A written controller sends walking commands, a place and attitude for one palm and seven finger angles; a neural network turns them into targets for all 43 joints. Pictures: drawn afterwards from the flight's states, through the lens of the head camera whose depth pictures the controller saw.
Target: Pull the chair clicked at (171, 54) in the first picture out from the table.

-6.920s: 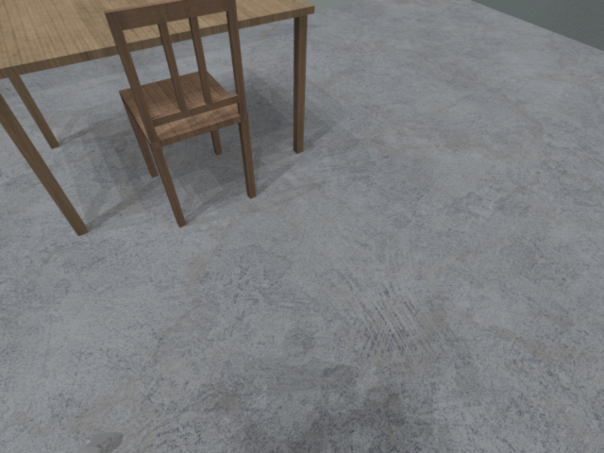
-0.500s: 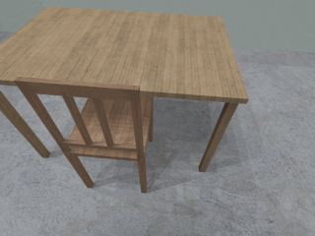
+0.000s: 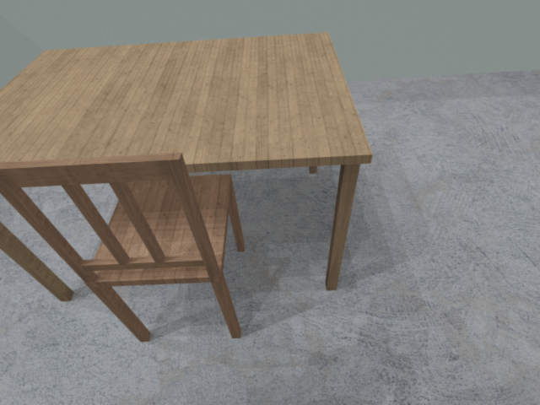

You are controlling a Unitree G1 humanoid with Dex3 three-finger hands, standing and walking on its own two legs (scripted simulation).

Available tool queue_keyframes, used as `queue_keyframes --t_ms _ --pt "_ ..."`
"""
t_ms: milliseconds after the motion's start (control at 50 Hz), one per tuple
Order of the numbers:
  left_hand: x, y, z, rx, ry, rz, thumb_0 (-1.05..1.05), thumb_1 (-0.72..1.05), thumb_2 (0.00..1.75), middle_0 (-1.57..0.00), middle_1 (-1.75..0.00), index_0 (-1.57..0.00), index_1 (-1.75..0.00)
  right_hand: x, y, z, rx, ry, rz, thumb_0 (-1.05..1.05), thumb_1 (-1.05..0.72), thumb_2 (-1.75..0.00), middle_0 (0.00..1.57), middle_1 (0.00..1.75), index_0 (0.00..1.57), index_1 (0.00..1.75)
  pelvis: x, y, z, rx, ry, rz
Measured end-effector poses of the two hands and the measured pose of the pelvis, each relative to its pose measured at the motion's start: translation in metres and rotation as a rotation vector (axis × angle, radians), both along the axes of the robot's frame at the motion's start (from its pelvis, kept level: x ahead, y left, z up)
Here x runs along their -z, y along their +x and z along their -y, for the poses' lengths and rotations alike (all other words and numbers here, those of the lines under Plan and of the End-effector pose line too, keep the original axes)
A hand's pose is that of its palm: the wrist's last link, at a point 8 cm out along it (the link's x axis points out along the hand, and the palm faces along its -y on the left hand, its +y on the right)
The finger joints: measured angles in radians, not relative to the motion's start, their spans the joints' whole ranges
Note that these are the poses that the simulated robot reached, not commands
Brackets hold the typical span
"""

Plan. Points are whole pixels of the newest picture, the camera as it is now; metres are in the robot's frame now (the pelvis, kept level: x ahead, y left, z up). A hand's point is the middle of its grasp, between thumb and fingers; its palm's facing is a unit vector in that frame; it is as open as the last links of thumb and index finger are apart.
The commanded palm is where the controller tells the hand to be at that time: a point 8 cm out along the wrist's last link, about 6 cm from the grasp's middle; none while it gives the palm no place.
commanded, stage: come to a stop and stand still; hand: left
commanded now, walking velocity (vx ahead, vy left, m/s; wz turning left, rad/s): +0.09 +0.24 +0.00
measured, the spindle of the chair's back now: (100, 226) +0.48 +0.44 -0.09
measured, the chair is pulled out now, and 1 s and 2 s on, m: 0.00 0.00 0.00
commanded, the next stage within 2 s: look again from close up in 0.78 s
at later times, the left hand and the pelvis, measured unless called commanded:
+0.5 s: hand out of the picture -0.02 +0.22 -0.18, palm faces +0.11 -0.97 -0.21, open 7.4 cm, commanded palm none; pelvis -0.01 +0.03 +0.00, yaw +1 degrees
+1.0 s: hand out of the picture +0.01 +0.23 -0.17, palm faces +0.02 -0.98 -0.22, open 7.3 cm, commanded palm none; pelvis -0.01 +0.04 +0.00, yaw +1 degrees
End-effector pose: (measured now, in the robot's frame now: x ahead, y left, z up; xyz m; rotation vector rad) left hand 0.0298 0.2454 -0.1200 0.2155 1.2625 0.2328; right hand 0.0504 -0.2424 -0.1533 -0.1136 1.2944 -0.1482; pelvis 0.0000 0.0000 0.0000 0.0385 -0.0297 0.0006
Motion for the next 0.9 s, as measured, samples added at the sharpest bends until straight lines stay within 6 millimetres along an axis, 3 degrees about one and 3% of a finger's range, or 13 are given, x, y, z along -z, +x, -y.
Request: queue_keyframes --t_ms 100,220,440,500,660,900 --pt "-0.008 -0.004 0.019 -0.001 -0.028 -0.009 0.0 0.91 0.9 -0.2 -0.3 -0.2 -0.3 -0.008 -0.03 0.013 0.005 0.0 -0.063 0.0 -0.92 -0.89 0.2 0.3 0.19 0.3 -0.011 -0.002 0.007 -0.001 0.017 -0.015" --pt "-0.008 -0.018 0.014 -0.042 -0.025 -0.024 0.0 0.92 0.9 -0.21 -0.3 -0.2 -0.3 -0.011 -0.052 0.011 -0.027 -0.016 -0.153 0.0 -0.92 -0.89 0.2 0.3 0.19 0.3 -0.013 -0.008 0.004 -0.027 0.013 -0.031" --pt "0.022 -0.06 -0.025 -0.101 -0.072 -0.137 0.0 0.91 0.9 -0.2 -0.3 -0.2 -0.3 -0.014 -0.024 -0.042 -0.075 -0.043 -0.047 0.0 -0.91 -0.89 0.2 0.3 0.19 0.3 -0.001 -0.013 -0.031 -0.03 -0.021 -0.02" --pt "0.025 -0.06 -0.026 -0.092 -0.089 -0.145 0.0 0.91 0.9 -0.2 -0.3 -0.2 -0.3 -0.017 -0.017 -0.052 -0.077 -0.049 -0.029 0.0 -0.93 -0.89 0.2 0.3 0.2 0.3 -0.002 -0.011 -0.035 -0.024 -0.013 -0.016" --pt "0.023 -0.05 -0.015 -0.054 -0.127 -0.145 0.0 0.91 0.9 -0.2 -0.3 -0.2 -0.3 -0.019 -0.012 -0.055 -0.059 -0.049 -0.012 0.0 -0.95 -0.89 0.2 0.3 0.2 0.3 -0.006 -0.006 -0.042 -0.018 -0.034 -0.012" --pt "0.023 -0.034 -0.016 -0.017 -0.118 -0.128 0.0 0.92 0.9 -0.2 -0.3 -0.2 -0.3 -0.017 -0.048 -0.061 -0.031 -0.027 -0.106 0.0 -0.92 -0.89 0.2 0.3 0.2 0.3 -0.007 -0.002 -0.039 -0.016 -0.034 -0.006"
